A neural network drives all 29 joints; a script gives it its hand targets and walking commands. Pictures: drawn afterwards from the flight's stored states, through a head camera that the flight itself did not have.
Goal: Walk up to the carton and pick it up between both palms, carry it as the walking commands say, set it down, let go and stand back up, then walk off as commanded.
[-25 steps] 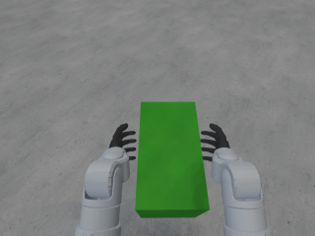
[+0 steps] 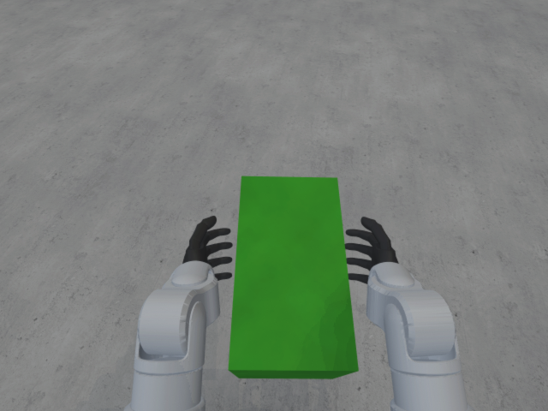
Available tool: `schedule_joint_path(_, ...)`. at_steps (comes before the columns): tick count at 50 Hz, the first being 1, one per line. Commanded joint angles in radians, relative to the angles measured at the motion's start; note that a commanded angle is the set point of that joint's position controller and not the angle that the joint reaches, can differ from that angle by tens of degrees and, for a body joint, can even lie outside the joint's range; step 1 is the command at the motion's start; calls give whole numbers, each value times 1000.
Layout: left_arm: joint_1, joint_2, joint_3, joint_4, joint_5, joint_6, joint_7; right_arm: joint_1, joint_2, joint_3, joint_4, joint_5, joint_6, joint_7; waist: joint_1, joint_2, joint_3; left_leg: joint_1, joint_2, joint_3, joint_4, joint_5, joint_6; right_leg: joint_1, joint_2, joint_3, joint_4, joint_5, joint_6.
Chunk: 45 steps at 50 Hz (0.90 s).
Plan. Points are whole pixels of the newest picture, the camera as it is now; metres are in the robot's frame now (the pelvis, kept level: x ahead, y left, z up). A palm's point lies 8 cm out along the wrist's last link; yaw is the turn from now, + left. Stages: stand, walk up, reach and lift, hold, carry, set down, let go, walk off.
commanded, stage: carry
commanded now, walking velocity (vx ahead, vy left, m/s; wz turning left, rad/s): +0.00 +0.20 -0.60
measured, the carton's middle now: (287, 278) +0.33 +0.01 +0.00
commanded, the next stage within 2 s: none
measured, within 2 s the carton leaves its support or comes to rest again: neither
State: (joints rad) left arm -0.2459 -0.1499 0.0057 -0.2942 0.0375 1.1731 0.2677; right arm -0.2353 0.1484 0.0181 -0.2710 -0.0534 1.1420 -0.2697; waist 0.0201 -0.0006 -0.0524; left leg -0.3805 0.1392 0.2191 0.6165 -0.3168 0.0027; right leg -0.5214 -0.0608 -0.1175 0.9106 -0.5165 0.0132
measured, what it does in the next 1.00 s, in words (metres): steps to the left, turning right: right foot, then left foot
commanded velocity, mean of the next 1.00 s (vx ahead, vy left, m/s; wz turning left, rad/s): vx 0.00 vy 0.20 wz -0.60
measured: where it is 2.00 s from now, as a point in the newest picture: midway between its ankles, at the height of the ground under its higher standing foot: outside the picture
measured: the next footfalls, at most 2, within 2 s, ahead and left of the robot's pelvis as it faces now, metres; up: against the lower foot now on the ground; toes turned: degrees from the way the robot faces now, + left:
right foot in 0.06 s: +0.02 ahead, -0.11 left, +0.00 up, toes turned -9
left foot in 0.28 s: +0.06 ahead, +0.19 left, +0.00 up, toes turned -3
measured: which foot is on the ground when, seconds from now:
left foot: down 0.00-0.06, up 0.08-0.26, down 0.28-0.60, up 0.62-0.82, down 0.84-1.00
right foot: up 0.00-0.04, down 0.06-0.30, up 0.32-0.56, down 0.58-0.86, up 0.88-1.00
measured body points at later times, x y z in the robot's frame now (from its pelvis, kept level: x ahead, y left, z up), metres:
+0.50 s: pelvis -0.03 +0.12 +0.01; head -0.01 +0.13 +0.45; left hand +0.29 +0.15 +0.09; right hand +0.22 -0.08 +0.10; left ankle +0.02 +0.20 -0.73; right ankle -0.09 +0.00 -0.68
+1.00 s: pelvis -0.04 +0.23 +0.01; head +0.00 +0.22 +0.46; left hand +0.28 +0.16 +0.08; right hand +0.14 -0.04 +0.09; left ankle +0.04 +0.30 -0.73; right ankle -0.11 +0.12 -0.68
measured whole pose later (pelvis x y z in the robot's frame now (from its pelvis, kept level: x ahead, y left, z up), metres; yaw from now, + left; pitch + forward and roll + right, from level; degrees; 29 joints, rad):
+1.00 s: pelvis -0.04 +0.23 +0.01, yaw -37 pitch +5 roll -3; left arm -0.22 -0.14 -0.02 -0.33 0.05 1.18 0.27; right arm -0.24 0.15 0.03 -0.29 -0.06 1.16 -0.26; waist 0.02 0.01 -0.05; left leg -0.38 0.12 0.18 0.53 -0.23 0.02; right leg -0.53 -0.03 -0.08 0.88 -0.53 0.01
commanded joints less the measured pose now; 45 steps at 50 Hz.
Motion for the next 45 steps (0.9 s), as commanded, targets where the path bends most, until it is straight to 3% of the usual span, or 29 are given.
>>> schedule_joint_path(1,-291,-1018,-462,-108,-293,-40,-199,-264,1009,396,-139,241,-45,174,-2,146,-326,189,156,-54,25,577,86,148,-2,-2,-211,112,-22)
schedule_joint_path(2,-261,-1012,-451,-87,-285,-32,-197,-242,991,391,-117,233,-37,169,15,110,-313,135,135,-33,89,533,54,234,0,1,-387,247,-23)
schedule_joint_path(3,-224,-994,-434,-62,-275,-23,-196,-220,975,389,-95,229,-28,167,27,3,-310,-22,92,-26,210,384,7,401,-79,131,-485,505,-46)
schedule_joint_path(4,-204,-961,-409,-34,-259,-18,-196,-206,975,395,-85,230,-15,168,9,-257,-309,-310,-33,-42,381,-199,-60,579,-329,505,-473,1050,-131)
schedule_joint_path(5,-208,-957,-407,-25,-268,-24,-200,-227,963,420,-110,244,-10,168,2,-327,-335,-361,-51,-181,514,-338,-70,552,-412,622,-442,1185,-249)
schedule_joint_path(6,-228,-975,-403,-19,-269,-24,-203,-271,984,430,-106,258,-10,172,1,-283,-332,-371,-26,-236,591,-304,-66,508,-399,571,-454,1058,-259)
schedule_joint_path(9,-320,-1040,-405,-114,-272,-55,-211,-385,1064,474,-166,312,-32,196,-3,-202,-269,-243,-15,-217,351,-143,-59,350,-263,345,-457,686,-146)
schedule_joint_path(12,-300,-1012,-416,-158,-254,-66,-195,-337,1053,458,-170,308,-40,192,-4,-184,-329,-13,-86,-146,99,-90,-49,251,-195,288,-471,528,-105)
schedule_joint_path(14,-276,-985,-433,-143,-239,-56,-185,-262,1048,448,-140,290,-33,185,-28,-137,-359,162,-87,-104,-165,-5,-38,182,-133,234,-388,454,-64)
schedule_joint_path(15,-246,-976,-437,-118,-229,-45,-183,-249,1034,446,-136,282,-27,183,-28,-33,-339,225,25,-196,-265,1,-12,96,-77,183,-317,369,-35)
schedule_joint_path(16,-239,-977,-445,-125,-228,-37,-184,-257,989,430,-140,270,-28,187,-29,310,-316,286,294,-475,-332,214,91,-116,57,26,-98,73,27)
schedule_joint_path(17,-250,-973,-456,-122,-234,-29,-185,-244,1004,423,-128,273,-24,188,-19,376,-328,269,329,-463,-307,380,160,-115,46,29,106,-226,9)
schedule_joint_path(19,-328,-1009,-492,-130,-274,-33,-198,-259,1032,405,-126,270,-30,193,-21,213,-309,234,231,-265,-243,465,143,-75,3,71,186,-114,-10)
schedule_joint_path(21,-355,-1024,-504,-145,-295,-37,-205,-275,1037,388,-131,255,-38,191,-22,187,-284,228,162,-138,-206,380,108,-53,-2,46,119,-6,2)
schedule_joint_path(26,-268,-973,-460,-103,-271,-15,-189,-234,974,376,-123,224,-17,170,-28,177,-329,268,185,-105,-140,466,132,74,18,0,-116,-17,-3)
schedule_joint_path(28,-242,-965,-438,-73,-260,-2,-189,-219,966,377,-90,218,-2,165,-5,135,-307,200,155,-50,-62,412,71,209,16,-7,-392,177,-14)
schedule_joint_path(29,-234,-971,-429,-57,-256,4,-190,-216,963,377,-75,218,2,165,8,74,-284,84,125,-27,-3,306,13,336,-21,47,-556,342,-24)
schedule_joint_path(30,-216,-953,-409,-29,-249,7,-192,-222,964,383,-75,218,7,166,5,-148,-266,-180,42,-16,171,50,-38,506,-225,340,-570,525,-63)
schedule_joint_path(31,-219,-956,-386,-16,-236,-8,-191,-283,956,417,-134,242,12,170,6,-360,-263,-317,-59,-84,359,-271,-81,471,-403,626,-543,852,-216)
schedule_joint_path(32,-259,-983,-405,-43,-258,-5,-196,-332,994,424,-122,258,11,172,-10,-191,-251,-328,-36,-196,503,-265,-80,489,-333,490,-503,1029,-189)
schedule_joint_path(33,-259,-986,-382,-44,-252,-16,-199,-349,1009,450,-137,278,10,178,-5,-264,-261,-334,-23,-209,510,-213,-75,441,-349,482,-517,846,-219)
schedule_joint_path(35,-309,-1025,-386,-103,-255,-39,-204,-399,1065,476,-156,299,-4,190,-16,-191,-242,-268,-10,-221,371,-94,-65,385,-251,363,-524,666,-162)
schedule_joint_path(36,-333,-1032,-394,-151,-259,-51,-202,-412,1080,485,-183,315,-13,194,-19,-175,-261,-189,-36,-193,286,-83,-68,365,-209,300,-505,660,-134)
schedule_joint_path(39,-282,-994,-406,-173,-239,-62,-187,-326,1059,466,-169,304,-20,185,-12,-177,-340,-42,-95,-151,67,-95,-63,362,-175,308,-478,670,-116)
schedule_joint_path(41,-250,-967,-423,-149,-225,-51,-180,-253,1043,462,-148,288,-12,180,-36,-156,-366,114,-100,-106,-197,10,-59,312,-123,264,-392,667,-72)
schedule_joint_path(42,-221,-957,-427,-121,-213,-41,-179,-234,1034,461,-142,283,-6,180,-40,-98,-360,223,-30,-138,-255,84,-51,208,-86,234,-365,594,-47)
schedule_joint_path(43,-193,-959,-431,-110,-208,-34,-178,-233,998,452,-137,275,-2,184,-36,120,-360,317,175,-326,-297,275,17,32,11,129,-239,358,-6)
schedule_joint_path(44,-238,-970,-468,-138,-226,-28,-183,-229,993,428,-121,265,-7,190,-32,401,-339,345,330,-483,-295,558,126,-128,68,40,-94,-104,16)
schedule_joint_path(45,-259,-984,-479,-140,-240,-27,-186,-238,1022,430,-132,273,-9,193,-30,350,-365,338,297,-393,-250,691,164,-90,47,54,40,-203,-4)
